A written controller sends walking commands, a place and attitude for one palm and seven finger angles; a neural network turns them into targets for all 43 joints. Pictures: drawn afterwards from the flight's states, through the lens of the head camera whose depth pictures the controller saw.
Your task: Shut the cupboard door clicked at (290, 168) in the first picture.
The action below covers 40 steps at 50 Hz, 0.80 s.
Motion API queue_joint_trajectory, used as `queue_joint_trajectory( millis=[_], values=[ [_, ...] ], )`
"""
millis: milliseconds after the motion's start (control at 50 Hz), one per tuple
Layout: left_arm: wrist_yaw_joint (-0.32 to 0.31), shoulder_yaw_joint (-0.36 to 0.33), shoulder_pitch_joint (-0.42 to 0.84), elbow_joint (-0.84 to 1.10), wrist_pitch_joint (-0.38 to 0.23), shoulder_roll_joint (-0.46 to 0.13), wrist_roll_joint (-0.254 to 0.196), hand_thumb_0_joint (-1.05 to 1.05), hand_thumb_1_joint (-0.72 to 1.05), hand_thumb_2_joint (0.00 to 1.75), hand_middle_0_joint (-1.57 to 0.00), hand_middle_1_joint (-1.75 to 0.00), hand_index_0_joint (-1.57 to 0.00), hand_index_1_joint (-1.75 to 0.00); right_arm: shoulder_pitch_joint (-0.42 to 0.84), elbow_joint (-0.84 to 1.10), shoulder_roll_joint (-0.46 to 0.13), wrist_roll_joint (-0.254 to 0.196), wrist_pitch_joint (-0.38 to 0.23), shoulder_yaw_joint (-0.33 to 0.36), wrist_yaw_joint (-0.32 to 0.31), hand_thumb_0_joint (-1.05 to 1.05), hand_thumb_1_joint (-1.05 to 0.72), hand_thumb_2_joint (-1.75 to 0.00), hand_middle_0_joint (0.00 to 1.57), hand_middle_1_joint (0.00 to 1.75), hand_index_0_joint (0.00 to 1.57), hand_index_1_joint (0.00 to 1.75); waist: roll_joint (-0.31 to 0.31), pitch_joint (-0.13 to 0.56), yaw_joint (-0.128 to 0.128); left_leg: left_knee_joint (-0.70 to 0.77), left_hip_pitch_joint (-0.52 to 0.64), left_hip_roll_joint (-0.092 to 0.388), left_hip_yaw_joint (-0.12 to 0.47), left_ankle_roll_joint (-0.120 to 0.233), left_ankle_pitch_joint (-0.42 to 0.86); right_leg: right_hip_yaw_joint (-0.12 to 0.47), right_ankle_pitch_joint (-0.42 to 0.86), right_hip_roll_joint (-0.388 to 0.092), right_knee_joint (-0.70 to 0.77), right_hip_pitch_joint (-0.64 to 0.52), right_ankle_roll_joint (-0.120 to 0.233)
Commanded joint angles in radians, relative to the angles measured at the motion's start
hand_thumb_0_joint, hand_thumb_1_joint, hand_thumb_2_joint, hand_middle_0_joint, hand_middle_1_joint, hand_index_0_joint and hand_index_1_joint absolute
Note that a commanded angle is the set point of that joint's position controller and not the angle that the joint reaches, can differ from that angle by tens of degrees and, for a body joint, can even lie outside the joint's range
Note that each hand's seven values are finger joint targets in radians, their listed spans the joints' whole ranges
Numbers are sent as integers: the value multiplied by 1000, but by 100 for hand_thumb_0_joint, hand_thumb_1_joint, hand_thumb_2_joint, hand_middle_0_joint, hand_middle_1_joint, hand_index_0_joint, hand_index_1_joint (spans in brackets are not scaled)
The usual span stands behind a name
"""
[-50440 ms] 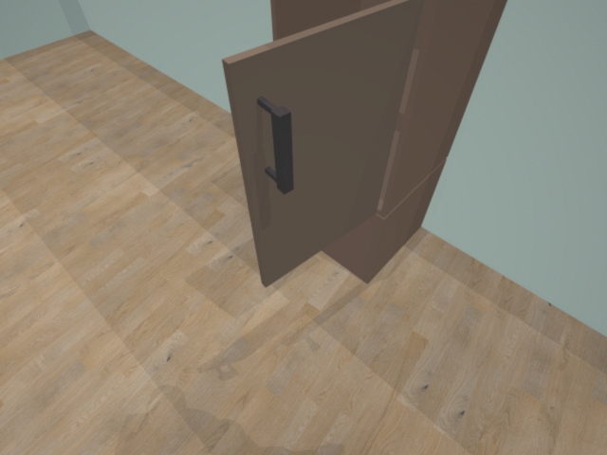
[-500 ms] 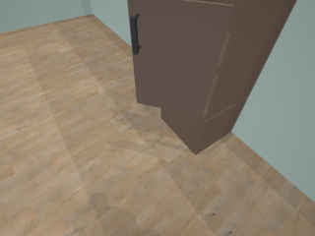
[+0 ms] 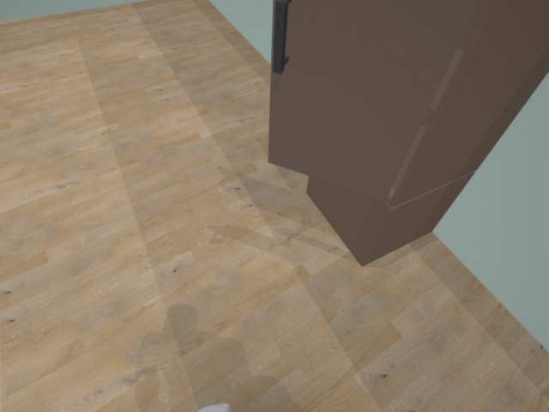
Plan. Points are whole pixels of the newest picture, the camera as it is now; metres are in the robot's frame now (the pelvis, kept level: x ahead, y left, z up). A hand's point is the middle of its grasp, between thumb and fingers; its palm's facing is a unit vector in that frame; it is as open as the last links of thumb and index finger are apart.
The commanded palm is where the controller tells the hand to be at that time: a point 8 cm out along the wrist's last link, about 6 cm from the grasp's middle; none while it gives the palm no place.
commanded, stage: walk to a spot facing it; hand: left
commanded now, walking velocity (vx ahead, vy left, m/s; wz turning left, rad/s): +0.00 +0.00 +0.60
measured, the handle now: (283, 35) +0.87 +0.01 +0.12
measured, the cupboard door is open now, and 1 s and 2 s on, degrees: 39 39 39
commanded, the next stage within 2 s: none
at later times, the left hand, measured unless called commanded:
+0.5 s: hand out of the picture +0.05 +0.20 -0.13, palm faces +0.26 -0.91 -0.33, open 7.4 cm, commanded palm none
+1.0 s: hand out of the picture -0.06 +0.20 -0.16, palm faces +0.59 -0.75 -0.29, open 7.4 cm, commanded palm none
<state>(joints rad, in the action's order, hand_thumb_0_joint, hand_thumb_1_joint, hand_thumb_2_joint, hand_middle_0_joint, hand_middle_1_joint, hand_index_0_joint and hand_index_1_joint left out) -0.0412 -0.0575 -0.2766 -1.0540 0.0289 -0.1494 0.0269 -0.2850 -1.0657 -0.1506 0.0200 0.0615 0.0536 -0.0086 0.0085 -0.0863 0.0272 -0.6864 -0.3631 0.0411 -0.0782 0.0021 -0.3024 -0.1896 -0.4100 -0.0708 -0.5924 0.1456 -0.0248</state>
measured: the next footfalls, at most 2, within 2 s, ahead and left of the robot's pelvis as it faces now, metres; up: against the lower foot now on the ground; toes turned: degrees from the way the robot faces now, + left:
right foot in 0.46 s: +0.04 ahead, -0.15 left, +0.00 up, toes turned +16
left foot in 0.82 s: +0.01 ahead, +0.11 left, +0.00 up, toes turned +35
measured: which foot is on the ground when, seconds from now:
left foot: down 0.00-0.44, up 0.46-0.80, down 0.82-1.00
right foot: down 0.00-0.04, up 0.06-0.44, down 0.46-0.82, up 0.84-1.00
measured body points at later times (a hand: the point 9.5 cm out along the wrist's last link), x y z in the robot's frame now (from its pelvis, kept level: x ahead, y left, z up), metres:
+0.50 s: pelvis +0.00 -0.04 +0.01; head +0.06 -0.04 +0.46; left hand +0.04 +0.25 -0.11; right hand +0.13 -0.28 -0.14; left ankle +0.02 +0.08 -0.70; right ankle +0.00 -0.16 -0.72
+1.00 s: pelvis +0.03 -0.02 +0.01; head +0.08 +0.03 +0.45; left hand -0.09 +0.24 -0.14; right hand +0.28 -0.16 -0.13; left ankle -0.03 +0.09 -0.72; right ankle +0.08 -0.14 -0.66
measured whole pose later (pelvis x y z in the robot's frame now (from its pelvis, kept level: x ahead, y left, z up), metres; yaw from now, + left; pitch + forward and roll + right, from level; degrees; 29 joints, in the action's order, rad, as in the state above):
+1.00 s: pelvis +0.03 -0.02 +0.01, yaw +36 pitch +0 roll +1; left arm -0.02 -0.07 -0.21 -0.89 0.07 -0.26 0.02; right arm -0.11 -0.86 -0.24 0.03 0.04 0.05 0.00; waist -0.02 -0.14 -0.01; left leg -0.57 -0.31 -0.03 0.02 0.01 -0.27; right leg -0.03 -0.49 -0.09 -1.06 0.45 -0.07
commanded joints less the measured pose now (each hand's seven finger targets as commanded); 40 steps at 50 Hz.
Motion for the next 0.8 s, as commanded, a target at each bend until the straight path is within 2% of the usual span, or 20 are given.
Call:
queue_joint_trajectory(
  millis=[0, 20, 40, 60, 100, 140, 300, 340, 380, 400, 420, 440, 460, 480, 520, 600, 700, 740, 760, 780],
  values=[
    [-3, -46, -24, 96, -5, -152, -5, 0, 90, 90, -20, -30, -20, -30, -75, 85, -156, 5, -34, 28, 6, 0, -90, -90, 20, 30, 20, 30, 144, 29, 18, 200, 121, 141, 230, 60, 449, -3, 192, -119, -127, 179, 28],
    [-4, -39, -16, 123, -1, -122, -15, 0, 90, 90, -20, -30, -20, -30, -124, 80, -219, 14, -39, 40, -7, 0, -90, -90, 20, 30, 20, 30, 322, 63, 39, 317, 215, 280, 506, 164, 624, 17, -195, 7, -340, 308, -20],
    [-8, -31, 56, 141, 8, -140, -7, 0, 90, 90, -20, -30, -20, -30, -157, 58, -242, 12, -38, 43, -19, 0, -90, -90, 20, 30, 20, 30, 305, 87, 62, 377, 224, 303, 572, 187, 491, 141, -249, 12, -504, 340, -2],
    [-3, -38, 75, 147, 13, -144, -4, 0, 90, 90, -20, -30, -20, -30, -142, 69, -236, 9, -39, 44, -23, 0, -90, -90, 20, 30, 20, 30, 242, 106, 48, 407, 203, 289, 554, 153, 330, 197, -172, -12, -560, 377, 2],
    [10, -42, 82, 153, 5, -144, -1, 0, 90, 90, -20, -30, -20, -30, -45, 113, -231, 10, -43, 40, -25, 0, -90, -90, 20, 30, 20, 30, 123, 106, 14, 411, 157, 230, 477, 146, 122, 217, -30, -14, -587, 390, -13],
    [20, -40, 84, 159, -2, -146, 0, 0, 90, 90, -20, -30, -20, -30, 0, 140, -229, 9, -50, 39, -26, 0, -90, -90, 20, 30, 20, 30, 65, 126, -3, 407, 157, 185, 427, 146, 132, 213, 27, -3, -537, 378, -24],
    [18, -31, 109, 220, 10, -156, -4, 0, 90, 90, -20, -30, -20, -30, 36, 181, -273, 15, -28, 61, -11, 0, -90, -90, 20, 30, 20, 30, 151, 148, 7, 408, 147, 146, 483, 156, 90, 202, -29, 55, -224, 267, -30],
    [15, -31, 68, 220, 6, -168, -6, 0, 90, 90, -20, -30, -20, -30, 55, 196, -277, 16, -23, 68, -7, 0, -90, -90, 20, 30, 20, 30, 162, 173, -8, 373, 130, 115, 484, 139, 153, 197, -13, 83, -69, 167, -21],
    [11, -43, -20, 201, 3, -189, -10, 0, 90, 90, -20, -30, -20, -30, 109, 218, -263, 7, -16, 71, -3, 0, -90, -90, 20, 30, 20, 30, 137, 176, -53, 343, -5, 50, 442, 81, 70, 166, 103, 89, 142, -31, -9],
    [6, -54, -50, 200, -2, -239, -3, 0, 90, 90, -20, -30, -20, -30, 113, 226, -224, -3, -13, 70, 3, 0, -90, -90, 20, 30, 20, 30, 12, 172, -67, 243, -120, -28, 377, 25, -44, 252, 76, -8, 279, -128, 28],
    [-1, -71, -37, 220, -9, -327, 14, 0, 90, 90, -20, -30, -20, -30, 105, 240, -162, -11, -15, 66, 7, 0, -90, -90, 20, 30, 20, 30, -248, 137, -70, -46, -282, -161, 201, -47, -187, 583, -87, -282, 411, -135, 138],
    [-6, -59, 62, 247, -7, -340, 8, 0, 90, 90, -20, -30, -20, -30, 110, 241, -209, 2, -16, 75, 10, 0, -90, -90, 20, 30, 20, 30, -235, 75, -49, -335, -272, -135, 161, -50, -271, 624, -5, -426, 421, 43, 209],
    [-9, -43, 160, 270, -7, -292, 3, 0, 90, 90, -20, -30, -20, -30, 84, 237, -206, 10, -7, 74, 19, 0, -90, -90, 20, 30, 20, 30, -134, 37, 7, -478, -240, -94, 184, -36, -217, 501, 39, -379, 393, 140, 213],
    [-9, -37, 187, 276, -19, -234, 0, 0, 90, 90, -20, -30, -20, -30, 72, 221, -181, 13, -1, 69, 21, 0, -90, -90, 20, 30, 20, 30, -145, 37, 31, -526, -265, -75, 178, -42, -160, 435, 178, -291, 344, 97, 184],
    [-7, -27, 147, 266, -32, -216, -4, 0, 90, 90, -20, -30, -20, -30, 86, 225, -184, 5, -8, 55, 30, 0, -90, -90, 20, 30, 20, 30, -177, 52, 23, -524, -289, -41, 120, -63, -115, 269, 607, -239, 217, -35, 170],
    [-9, -44, -21, 225, -34, -254, -2, 0, 90, 90, -20, -30, -20, -30, 192, 266, -156, -1, -9, 30, 37, 0, -90, -90, 20, 30, 20, 30, -206, 105, -55, -288, -256, -40, 32, -65, -132, 180, 899, -232, 126, -225, 135],
    [-2, -59, -67, 212, -28, -288, 5, 0, 90, 90, -20, -30, -20, -30, 233, 278, -147, -7, -13, 19, 41, 0, -90, -90, 20, 30, 20, 30, -236, 89, -72, -64, -117, -48, -31, -37, -120, 137, 923, -260, 75, -190, 126],
    [2, -60, -47, 215, -31, -295, 3, 0, 90, 90, -20, -30, -20, -30, 173, 264, -170, -5, -19, 25, 39, 0, -90, -90, 20, 30, 20, 30, -236, 114, -34, 67, 10, -72, -58, -23, -39, 91, 940, -250, -11, -142, 96],
    [4, -61, -39, 222, -31, -295, -4, 0, 90, 90, -20, -30, -20, -30, 98, 244, -192, -1, -25, 32, 37, 0, -90, -90, 20, 30, 20, 30, -191, 156, 7, 182, 143, -74, -44, -11, 83, 59, 887, -235, -122, -85, 63],
    [8, -57, -38, 240, -29, -266, -13, 0, 90, 90, -20, -30, -20, -30, 15, 224, -274, 6, -35, 51, 34, 0, -90, -90, 20, 30, 20, 30, 4, 232, 54, 227, 383, 63, 116, 47, 393, 14, 612, -181, -321, 122, 7]
  ],
)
